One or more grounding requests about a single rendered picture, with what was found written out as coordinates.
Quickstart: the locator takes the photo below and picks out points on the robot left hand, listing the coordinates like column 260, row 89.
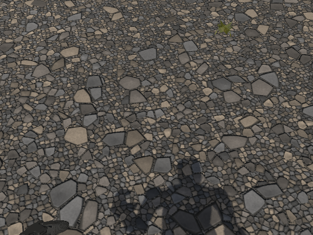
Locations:
column 51, row 227

